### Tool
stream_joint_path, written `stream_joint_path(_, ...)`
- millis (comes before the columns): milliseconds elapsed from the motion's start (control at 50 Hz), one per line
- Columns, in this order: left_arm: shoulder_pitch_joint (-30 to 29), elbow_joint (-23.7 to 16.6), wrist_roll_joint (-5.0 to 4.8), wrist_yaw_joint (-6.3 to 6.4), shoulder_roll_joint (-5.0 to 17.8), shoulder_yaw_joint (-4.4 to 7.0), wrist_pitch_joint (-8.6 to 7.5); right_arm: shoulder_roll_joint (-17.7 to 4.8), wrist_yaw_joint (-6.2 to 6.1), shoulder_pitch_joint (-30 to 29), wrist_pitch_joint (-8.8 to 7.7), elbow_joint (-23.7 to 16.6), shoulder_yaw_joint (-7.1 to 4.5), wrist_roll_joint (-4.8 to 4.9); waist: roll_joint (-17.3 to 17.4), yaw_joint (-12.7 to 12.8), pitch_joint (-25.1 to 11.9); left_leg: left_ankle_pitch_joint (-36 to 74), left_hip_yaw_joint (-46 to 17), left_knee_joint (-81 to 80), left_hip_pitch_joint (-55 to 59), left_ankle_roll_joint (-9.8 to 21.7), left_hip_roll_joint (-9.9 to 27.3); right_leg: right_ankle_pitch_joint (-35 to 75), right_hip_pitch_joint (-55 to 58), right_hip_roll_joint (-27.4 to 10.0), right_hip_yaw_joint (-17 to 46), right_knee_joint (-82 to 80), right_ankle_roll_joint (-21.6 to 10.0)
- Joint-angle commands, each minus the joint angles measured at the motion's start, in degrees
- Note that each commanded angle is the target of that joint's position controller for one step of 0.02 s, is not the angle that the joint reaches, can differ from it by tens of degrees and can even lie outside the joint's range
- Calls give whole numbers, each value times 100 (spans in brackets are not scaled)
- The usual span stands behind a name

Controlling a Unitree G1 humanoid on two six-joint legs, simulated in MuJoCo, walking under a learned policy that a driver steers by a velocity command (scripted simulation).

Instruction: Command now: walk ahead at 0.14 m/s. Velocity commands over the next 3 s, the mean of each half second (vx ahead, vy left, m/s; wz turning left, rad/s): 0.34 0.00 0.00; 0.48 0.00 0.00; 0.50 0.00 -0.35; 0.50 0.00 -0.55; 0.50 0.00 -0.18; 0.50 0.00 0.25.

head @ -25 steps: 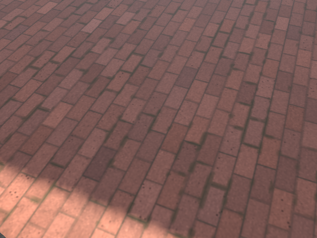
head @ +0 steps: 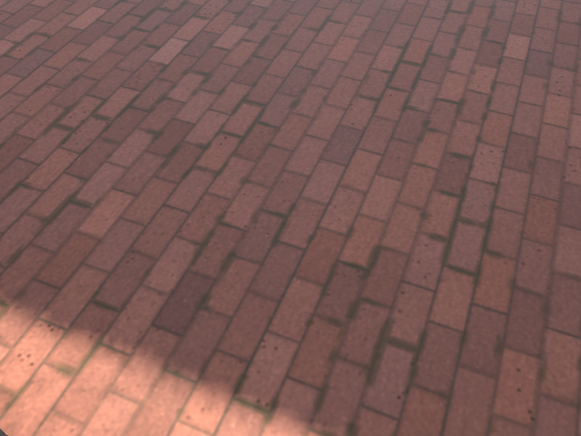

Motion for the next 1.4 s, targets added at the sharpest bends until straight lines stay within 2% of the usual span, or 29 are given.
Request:
stream_joint_path(20,1209,155,223,195,934,274,-42,-496,-177,-66,-37,-323,-172,-170,-597,377,712,-863,13,148,-1106,282,-113,-1926,53,-1392,2069,-1893,-1245)
stream_joint_path(80,1435,254,153,447,469,117,-20,6,-313,-700,-257,-735,-78,-143,-494,471,956,-253,-172,89,-1794,519,51,-1253,779,-2303,2985,-2480,-1808)
stream_joint_path(180,382,-66,191,394,712,75,50,-131,-103,321,-470,-559,-229,-156,-423,-311,691,486,179,-535,1233,771,-325,-664,-862,-1261,1193,-1839,-1230)
stream_joint_path(200,316,-83,282,368,673,67,12,-193,-96,946,-490,-421,-272,-187,-194,-588,526,471,-154,-627,1710,916,-146,-240,-1176,-1019,930,-1042,-1113)
stream_joint_path(240,74,-303,389,284,53,-34,-166,-656,-116,3159,-461,63,-327,-363,1357,-1359,-212,518,-3687,-2136,3595,2247,1639,-983,-3215,196,546,2708,-369)
stream_joint_path(260,-178,-435,193,319,122,2,-297,-600,-80,3127,-478,80,-275,-436,552,-1330,516,-108,-3819,-2573,3484,2205,1930,-544,-4248,115,1446,3078,-521)
stream_joint_path(320,-211,-543,240,424,10,28,-252,-103,-64,1738,-459,-208,-129,-228,-88,-628,797,240,-2099,-2590,2131,1725,1464,498,-3562,-501,1026,3253,-542)
stream_joint_path(380,-169,-671,368,258,-309,-90,-5,449,-179,1648,-399,-274,55,-323,161,-269,874,1344,-1213,-2611,947,1433,1020,1993,-2728,-761,891,2403,-465)
stream_joint_path(460,-969,-1136,358,194,-276,-234,13,294,-121,2038,-531,-124,148,-414,229,-444,483,1736,-514,-2001,152,1335,495,4810,-2099,-822,655,231,-182)
stream_joint_path(600,-2371,-1715,355,195,0,-347,213,357,-157,3472,-418,327,294,-276,68,-897,1090,1257,-1289,-1217,1577,1325,1019,4301,-3202,-982,747,-837,-40)
stream_joint_path(620,-3256,-2064,-785,170,630,-171,85,-522,-510,2161,-268,-96,-38,672,143,-875,1441,1352,-1214,-631,872,939,941,3842,-3123,-741,768,-912,125)
stream_joint_path(680,-3068,-1984,-597,-12,229,-287,21,-401,-642,2674,-87,109,-111,398,303,-1020,772,2162,-1015,234,928,790,759,3731,-1858,-559,482,-1209,204)
stream_joint_path(720,-1519,-1459,-519,27,565,-92,7,-339,-535,2430,-53,70,-154,268,165,-279,-98,3366,-863,1966,548,689,504,3756,132,-225,95,-1269,-27)
stream_joint_path(740,-165,-1004,-410,78,918,41,43,-293,-434,2238,-139,26,-138,290,-27,399,-681,2990,-679,3488,-447,478,279,4499,1881,-420,99,-1180,-212)
stream_joint_path(760,1043,-588,-196,100,1347,78,35,238,-322,2467,-313,65,-73,326,-1622,711,-1666,-2171,-552,6482,-2689,134,-524,7339,4373,-1609,966,368,-809)
stream_joint_path(780,1483,-539,-266,111,1400,34,3,-66,-235,2854,-533,-72,-22,673,-1929,925,-3113,-2599,-1618,7584,-3674,167,-556,7083,5568,-2476,2534,701,-1739)
stream_joint_path(800,1677,-383,-253,152,1631,96,71,-135,-224,2230,-647,-597,-14,866,-1846,914,-3442,-2173,-1467,7585,-4427,156,-364,3726,5440,-2929,3806,-543,-2156)
stream_joint_path(860,-354,-810,-59,333,1011,-132,86,-65,-471,1033,-346,-1123,-6,457,310,46,-1497,-646,-660,6699,-3984,-6,423,1631,1566,-2741,3616,-1849,-1889)
stream_joint_path(900,-1182,-787,-68,250,553,-309,-47,-73,-454,903,-126,-1241,-95,344,202,-503,-427,-98,-1038,5511,-3383,198,805,1590,-618,-2305,2811,-2094,-1396)
stream_joint_path(940,-1241,-733,-97,394,835,-257,-19,-128,-522,611,-144,-1518,-127,299,-450,-595,167,806,-832,3230,-2458,68,741,1817,-1889,-1408,1443,-2550,-1075)
stream_joint_path(1020,-663,-712,-269,574,1360,-79,-34,-382,-358,-279,-175,-1706,-140,251,-475,-326,-246,2415,-520,725,-925,-70,357,1987,-1672,-1187,909,-2635,-950)
stream_joint_path(1100,-67,-583,-390,557,1281,-11,64,-758,-233,-1122,-185,-1974,-187,300,-178,-70,97,1914,-546,-348,-1197,53,266,961,-557,-1517,1467,-2311,-783)
stream_joint_path(1160,129,-603,-307,530,1032,-85,160,-1120,-255,37,-250,-1595,-388,266,-55,-568,-424,1221,-452,-543,456,253,194,1117,-774,-948,1281,-800,-433)
stream_joint_path(1180,146,-740,-182,505,638,-197,136,-1605,-284,1002,-277,-1404,-533,246,933,-846,-1049,1425,-1557,-748,1809,479,1228,442,-1757,-343,604,1394,-129)
stream_joint_path(1200,672,-847,-329,515,298,-260,22,-1989,-214,1513,-261,-1239,-602,148,2622,-645,-1726,-2,-4084,-1822,3003,1161,2260,-855,-3377,262,552,3177,12)
stream_joint_path(1220,463,-773,-374,515,901,-112,-38,-1472,-170,1287,-325,-1356,-459,155,1637,-692,-1457,-737,-4343,-2094,2678,1131,2164,-632,-3807,30,1231,4035,-74)
stream_joint_path(1260,-125,-920,-390,568,958,-36,31,-1065,-151,217,-359,-1542,-306,174,651,-358,-715,-120,-2786,-2227,1391,785,1783,627,-3769,-401,1202,3925,-197)
stream_joint_path(1320,-82,-935,-325,555,816,47,209,-713,-194,-145,-379,-1393,-231,100,726,14,-543,1145,-1464,-2596,731,653,1377,1349,-3152,-706,1140,3304,-160)
stream_joint_path(1400,-517,-1137,-318,510,652,67,309,-901,-338,286,-379,-1128,-302,62,365,-33,-408,2138,-657,-2734,1001,766,1398,1979,-3557,-684,1222,2740,-83)
Next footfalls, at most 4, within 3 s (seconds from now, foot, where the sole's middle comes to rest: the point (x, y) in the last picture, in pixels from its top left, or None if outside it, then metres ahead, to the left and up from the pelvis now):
0.74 right None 0.50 -0.12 -0.88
1.16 left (248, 371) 0.71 0.16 -0.88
1.76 right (353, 298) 0.94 -0.13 -0.88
2.26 left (341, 204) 1.31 -0.12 -0.88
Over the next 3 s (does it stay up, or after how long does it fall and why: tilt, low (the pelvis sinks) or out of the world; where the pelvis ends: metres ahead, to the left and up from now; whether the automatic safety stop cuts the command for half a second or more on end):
stays up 1.42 -0.34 -0.10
